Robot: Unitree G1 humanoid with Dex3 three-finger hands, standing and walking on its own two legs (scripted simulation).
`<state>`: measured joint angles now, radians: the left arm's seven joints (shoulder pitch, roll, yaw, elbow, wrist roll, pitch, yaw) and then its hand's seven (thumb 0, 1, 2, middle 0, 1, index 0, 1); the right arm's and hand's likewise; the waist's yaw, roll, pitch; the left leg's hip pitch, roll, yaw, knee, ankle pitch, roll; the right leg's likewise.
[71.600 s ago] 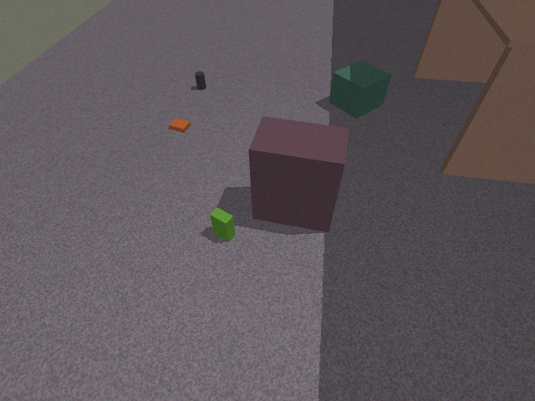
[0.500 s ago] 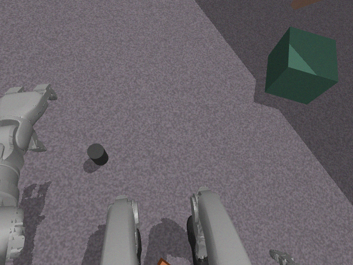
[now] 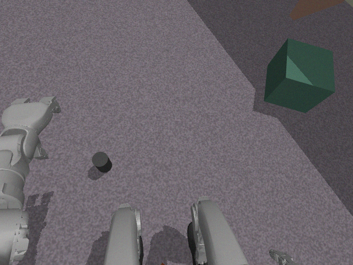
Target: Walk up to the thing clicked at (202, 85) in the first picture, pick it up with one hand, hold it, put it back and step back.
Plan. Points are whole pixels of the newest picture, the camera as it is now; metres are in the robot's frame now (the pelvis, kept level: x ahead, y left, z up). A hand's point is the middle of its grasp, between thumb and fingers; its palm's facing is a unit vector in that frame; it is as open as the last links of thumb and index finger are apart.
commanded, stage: go down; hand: left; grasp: from above
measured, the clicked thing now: (102, 162) +0.49 +0.25 -0.53
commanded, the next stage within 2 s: approach in 0.94 s
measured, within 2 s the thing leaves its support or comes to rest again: neither
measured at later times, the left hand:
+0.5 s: hand (34, 132) +0.43 +0.31 -0.07, palm faces -0.42 -0.04 -0.90, open 12.5 cm
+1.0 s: hand (35, 133) +0.43 +0.31 -0.07, palm faces -0.41 -0.04 -0.91, open 12.9 cm
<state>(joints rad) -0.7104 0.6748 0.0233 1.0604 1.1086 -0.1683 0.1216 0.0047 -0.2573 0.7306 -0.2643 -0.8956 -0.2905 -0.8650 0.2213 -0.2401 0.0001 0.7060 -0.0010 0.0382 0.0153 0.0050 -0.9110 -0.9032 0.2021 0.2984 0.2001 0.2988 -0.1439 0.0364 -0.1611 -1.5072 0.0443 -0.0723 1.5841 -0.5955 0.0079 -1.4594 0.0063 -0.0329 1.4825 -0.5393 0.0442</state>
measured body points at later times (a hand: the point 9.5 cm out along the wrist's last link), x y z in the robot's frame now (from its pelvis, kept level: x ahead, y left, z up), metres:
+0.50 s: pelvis +0.01 +0.00 +0.02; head +0.17 +0.04 +0.43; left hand +0.45 +0.31 -0.02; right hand +0.06 -0.27 -0.10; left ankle +0.06 +0.11 -0.55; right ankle +0.08 -0.15 -0.55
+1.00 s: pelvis +0.01 +0.00 +0.02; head +0.18 +0.05 +0.44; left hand +0.45 +0.31 -0.02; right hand +0.07 -0.27 -0.09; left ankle +0.06 +0.11 -0.55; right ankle +0.08 -0.15 -0.55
